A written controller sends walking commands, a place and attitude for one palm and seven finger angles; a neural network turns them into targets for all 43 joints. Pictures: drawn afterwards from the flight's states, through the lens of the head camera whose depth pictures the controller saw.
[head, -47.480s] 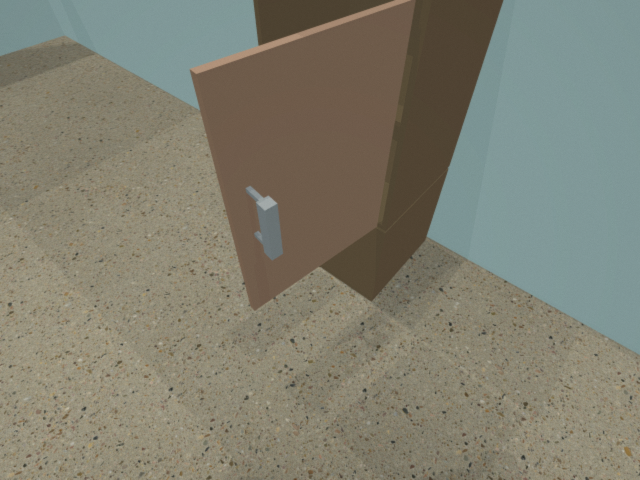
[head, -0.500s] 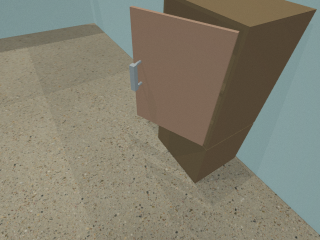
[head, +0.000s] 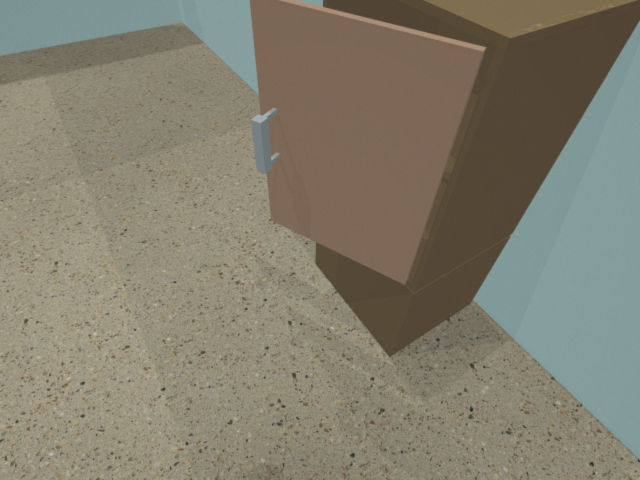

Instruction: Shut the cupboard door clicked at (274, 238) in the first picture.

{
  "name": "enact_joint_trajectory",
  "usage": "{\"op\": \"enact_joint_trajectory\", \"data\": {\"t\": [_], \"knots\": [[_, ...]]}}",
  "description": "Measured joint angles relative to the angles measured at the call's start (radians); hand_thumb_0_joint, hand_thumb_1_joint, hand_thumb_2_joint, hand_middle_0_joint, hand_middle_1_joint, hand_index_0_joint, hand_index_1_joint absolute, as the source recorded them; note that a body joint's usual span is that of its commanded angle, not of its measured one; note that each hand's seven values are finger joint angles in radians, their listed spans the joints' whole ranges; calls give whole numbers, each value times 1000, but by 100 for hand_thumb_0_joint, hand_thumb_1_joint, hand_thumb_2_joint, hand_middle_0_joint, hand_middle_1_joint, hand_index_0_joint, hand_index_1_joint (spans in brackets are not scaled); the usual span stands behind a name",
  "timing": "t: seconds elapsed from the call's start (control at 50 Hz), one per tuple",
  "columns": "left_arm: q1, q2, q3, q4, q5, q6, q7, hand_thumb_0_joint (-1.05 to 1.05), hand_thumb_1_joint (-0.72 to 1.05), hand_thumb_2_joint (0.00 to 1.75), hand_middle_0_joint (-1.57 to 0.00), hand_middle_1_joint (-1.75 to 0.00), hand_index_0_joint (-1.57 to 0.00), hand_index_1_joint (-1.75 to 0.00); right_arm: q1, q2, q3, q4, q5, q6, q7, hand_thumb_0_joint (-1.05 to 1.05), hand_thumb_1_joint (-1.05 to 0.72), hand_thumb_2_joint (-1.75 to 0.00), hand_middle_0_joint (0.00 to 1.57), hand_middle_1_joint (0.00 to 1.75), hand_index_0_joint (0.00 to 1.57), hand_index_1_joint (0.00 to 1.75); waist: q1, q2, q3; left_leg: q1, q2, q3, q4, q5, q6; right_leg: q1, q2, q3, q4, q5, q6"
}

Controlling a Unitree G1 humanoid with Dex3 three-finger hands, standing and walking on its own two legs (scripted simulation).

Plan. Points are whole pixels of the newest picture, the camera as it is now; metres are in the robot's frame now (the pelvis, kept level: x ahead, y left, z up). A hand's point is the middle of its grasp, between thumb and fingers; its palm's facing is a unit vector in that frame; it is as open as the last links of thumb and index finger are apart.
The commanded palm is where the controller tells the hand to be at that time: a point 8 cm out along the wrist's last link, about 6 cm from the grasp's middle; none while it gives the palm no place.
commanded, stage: look to check the result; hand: left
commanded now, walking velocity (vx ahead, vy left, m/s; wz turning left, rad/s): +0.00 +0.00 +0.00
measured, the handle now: (268, 140) +0.80 +0.15 -0.04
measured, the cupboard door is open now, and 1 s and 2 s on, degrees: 26 26 26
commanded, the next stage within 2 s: walk to a spot facing it in 0.14 s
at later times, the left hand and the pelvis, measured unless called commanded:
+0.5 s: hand out of the picture -0.01 +0.18 -0.19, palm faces +0.13 -0.97 -0.21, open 7.4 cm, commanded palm none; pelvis +0.01 +0.00 -0.01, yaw +5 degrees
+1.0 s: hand out of the picture +0.05 +0.24 -0.15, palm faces +0.36 -0.89 -0.29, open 7.4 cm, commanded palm none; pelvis +0.00 -0.01 +0.00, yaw +23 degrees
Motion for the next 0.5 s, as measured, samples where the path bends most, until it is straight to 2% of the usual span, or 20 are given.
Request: {"op": "enact_joint_trajectory", "data": {"t": [0.32,0.5], "knots": [[-4,-2,1,1,1,0,0,0,91,90,-20,-30,-20,-30,-24,-12,1,-5,-1,-4,-2,0,-91,-90,20,29,20,30,4,-11,-5,16,-9,2,-5,-13,2,20,-9,2,-13,-9,3],[-29,9,41,-69,7,20,3,0,91,90,-20,-30,-20,-30,0,-12,-23,-48,-6,30,14,0,-91,-90,20,29,20,30,-2,4,15,-79,-41,-64,114,-48,6,-49,-25,-78,111,-81,2]]}}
